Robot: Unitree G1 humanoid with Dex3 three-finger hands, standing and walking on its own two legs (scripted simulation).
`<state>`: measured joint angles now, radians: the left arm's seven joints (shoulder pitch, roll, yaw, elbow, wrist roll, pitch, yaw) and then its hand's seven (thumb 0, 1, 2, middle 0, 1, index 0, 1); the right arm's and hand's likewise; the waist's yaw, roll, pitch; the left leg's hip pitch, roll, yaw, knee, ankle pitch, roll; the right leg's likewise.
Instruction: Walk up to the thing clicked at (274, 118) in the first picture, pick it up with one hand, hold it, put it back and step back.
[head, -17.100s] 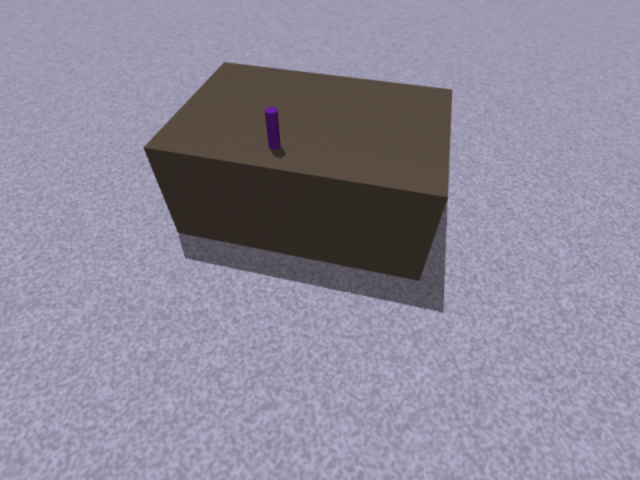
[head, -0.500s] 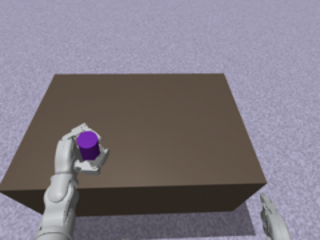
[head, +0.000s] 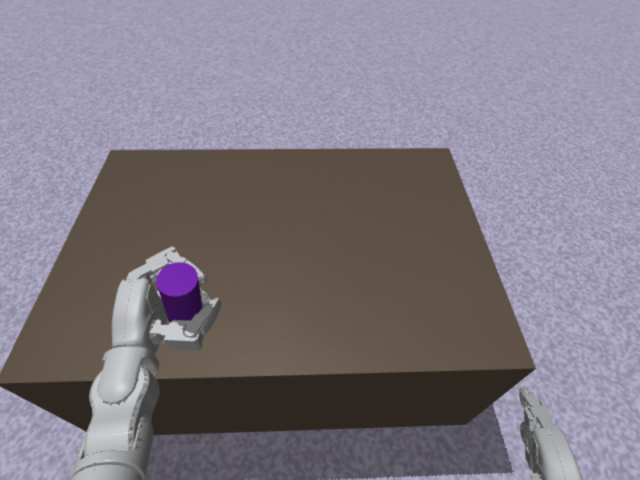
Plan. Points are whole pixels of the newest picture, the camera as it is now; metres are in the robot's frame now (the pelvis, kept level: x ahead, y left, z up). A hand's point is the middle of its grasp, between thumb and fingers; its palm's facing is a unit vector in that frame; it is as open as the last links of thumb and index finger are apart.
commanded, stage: hold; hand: left
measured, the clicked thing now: (184, 307) +0.32 +0.17 +0.05
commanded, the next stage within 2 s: crouch in 0.52 s
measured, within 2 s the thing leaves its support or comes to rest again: neither
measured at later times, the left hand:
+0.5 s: hand (193, 304) +0.32 +0.16 +0.05, palm faces +0.05 -1.00 +0.00, open 6.7 cm
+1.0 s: hand (203, 304) +0.35 +0.17 +0.00, palm faces +0.06 -1.00 +0.03, open 6.6 cm
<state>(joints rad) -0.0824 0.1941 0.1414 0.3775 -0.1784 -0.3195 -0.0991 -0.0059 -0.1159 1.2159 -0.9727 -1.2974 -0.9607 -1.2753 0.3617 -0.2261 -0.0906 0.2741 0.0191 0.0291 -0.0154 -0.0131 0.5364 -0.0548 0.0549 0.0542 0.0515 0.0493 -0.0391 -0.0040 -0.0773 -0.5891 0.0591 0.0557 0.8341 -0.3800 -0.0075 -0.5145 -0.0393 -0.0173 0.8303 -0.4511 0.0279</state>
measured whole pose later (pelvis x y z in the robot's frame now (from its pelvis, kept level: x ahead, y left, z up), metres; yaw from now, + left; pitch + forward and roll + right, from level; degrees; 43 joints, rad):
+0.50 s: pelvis +0.00 +0.00 +0.00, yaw +0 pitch +8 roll +0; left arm -0.06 0.19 0.14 0.36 -0.18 -0.32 -0.10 -0.01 -0.12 1.21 -0.97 -1.29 -0.96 -1.27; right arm 0.36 -0.23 -0.09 0.28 0.02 0.02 -0.02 -0.01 0.54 -0.06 0.05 0.05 0.05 0.05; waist -0.04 0.00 -0.08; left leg -0.58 0.06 0.05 0.83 -0.38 -0.01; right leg -0.51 -0.04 -0.02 0.83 -0.46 0.02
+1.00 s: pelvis -0.01 +0.00 -0.02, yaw +0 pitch +12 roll +0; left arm -0.29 0.23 0.23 0.70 -0.17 -0.46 -0.13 -0.01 -0.09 1.20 -0.98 -1.28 -0.96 -1.26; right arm 0.36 -0.23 -0.06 0.18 -0.01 -0.01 0.01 -0.01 0.56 -0.05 0.06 0.05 0.05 0.05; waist -0.09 -0.04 -0.06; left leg -0.75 0.07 0.04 0.94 -0.40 -0.01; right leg -0.68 -0.03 -0.02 0.95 -0.48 0.02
